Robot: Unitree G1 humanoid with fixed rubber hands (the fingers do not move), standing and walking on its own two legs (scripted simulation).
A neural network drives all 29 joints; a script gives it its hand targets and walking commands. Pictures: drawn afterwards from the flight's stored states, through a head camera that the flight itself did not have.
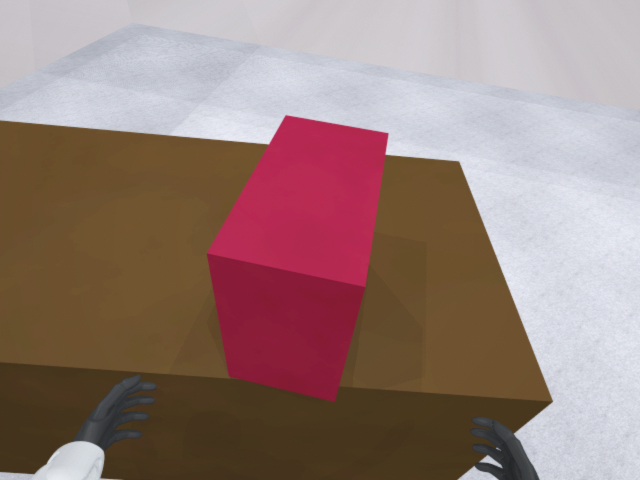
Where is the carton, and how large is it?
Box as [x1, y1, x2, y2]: [207, 115, 388, 401]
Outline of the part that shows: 285,115 207,252 207,257 229,376 334,401 365,285 388,133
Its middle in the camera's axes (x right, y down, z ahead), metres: -0.01 +0.03 +0.61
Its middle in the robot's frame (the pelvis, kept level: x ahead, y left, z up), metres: +0.45 +0.04 +0.02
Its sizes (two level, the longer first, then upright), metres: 0.314 0.167 0.281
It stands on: a pedestal, 0.66 m high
